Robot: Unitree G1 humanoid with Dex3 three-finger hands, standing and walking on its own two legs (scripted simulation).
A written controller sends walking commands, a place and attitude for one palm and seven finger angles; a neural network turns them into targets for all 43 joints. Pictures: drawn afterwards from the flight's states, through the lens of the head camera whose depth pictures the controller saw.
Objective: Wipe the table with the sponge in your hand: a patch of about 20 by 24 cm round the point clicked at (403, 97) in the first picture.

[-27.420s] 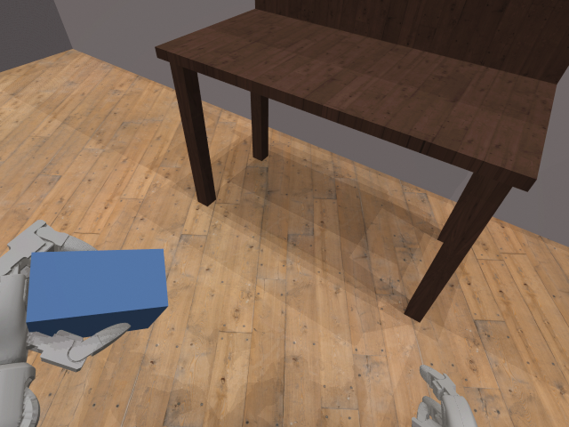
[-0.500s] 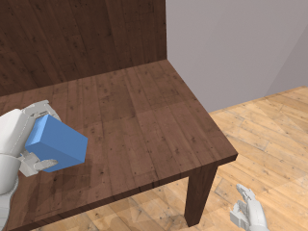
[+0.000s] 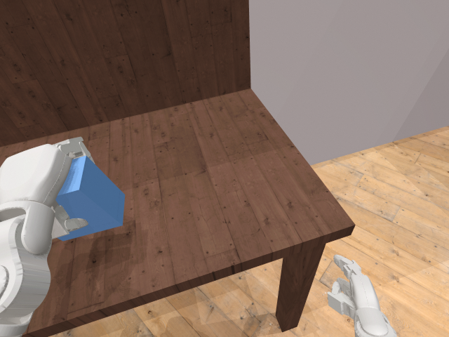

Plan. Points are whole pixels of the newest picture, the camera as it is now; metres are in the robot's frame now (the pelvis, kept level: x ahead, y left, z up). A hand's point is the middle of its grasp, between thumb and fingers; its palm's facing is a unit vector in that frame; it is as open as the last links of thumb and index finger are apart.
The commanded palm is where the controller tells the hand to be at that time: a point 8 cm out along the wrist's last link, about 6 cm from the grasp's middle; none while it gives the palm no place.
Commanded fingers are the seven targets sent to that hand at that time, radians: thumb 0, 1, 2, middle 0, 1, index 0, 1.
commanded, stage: turn the palm down, sponge in hand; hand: left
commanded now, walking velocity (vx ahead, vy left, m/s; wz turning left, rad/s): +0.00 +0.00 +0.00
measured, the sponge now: (81, 206) +0.25 +0.29 +0.14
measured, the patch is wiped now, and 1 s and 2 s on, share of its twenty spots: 0.00 0.00 0.00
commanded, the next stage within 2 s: move the sponge above the wiping area in 0.58 s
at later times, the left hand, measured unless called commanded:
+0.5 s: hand (76, 199) +0.23 +0.27 +0.18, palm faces +0.17 -0.05 -0.98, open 10.3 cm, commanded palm +0.18 +0.26 +0.25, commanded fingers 0.00 0.10 1.30 -1.20 -1.60 -1.20 -1.60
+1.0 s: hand (90, 198) +0.25 +0.26 +0.17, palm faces +0.14 -0.07 -0.99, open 10.3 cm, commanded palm +0.20 +0.26 +0.24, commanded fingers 0.00 0.10 1.30 -1.20 -1.60 -1.20 -1.60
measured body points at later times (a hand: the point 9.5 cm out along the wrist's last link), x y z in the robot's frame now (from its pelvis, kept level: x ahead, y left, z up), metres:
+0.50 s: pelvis -0.01 -0.02 +0.00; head -0.02 -0.08 +0.44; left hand +0.22 +0.26 +0.23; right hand +0.26 -0.20 -0.08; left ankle +0.01 +0.11 -0.74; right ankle +0.04 -0.09 -0.74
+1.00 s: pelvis +0.00 -0.01 +0.00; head -0.01 -0.07 +0.44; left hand +0.24 +0.26 +0.22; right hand +0.26 -0.21 -0.08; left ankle +0.01 +0.11 -0.74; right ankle +0.04 -0.09 -0.74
